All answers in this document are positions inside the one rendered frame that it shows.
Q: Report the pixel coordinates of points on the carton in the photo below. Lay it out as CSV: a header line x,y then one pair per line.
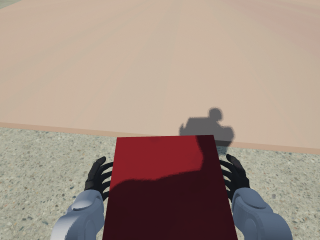
x,y
168,188

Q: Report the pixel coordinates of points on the left robot hand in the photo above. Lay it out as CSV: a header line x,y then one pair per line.
x,y
95,177

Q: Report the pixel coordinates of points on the left robot forearm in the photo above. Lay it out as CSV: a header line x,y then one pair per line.
x,y
83,219

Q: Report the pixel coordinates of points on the right robot forearm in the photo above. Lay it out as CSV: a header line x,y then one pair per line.
x,y
256,219

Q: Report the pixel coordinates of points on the right robot hand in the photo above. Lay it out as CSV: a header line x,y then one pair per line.
x,y
237,175

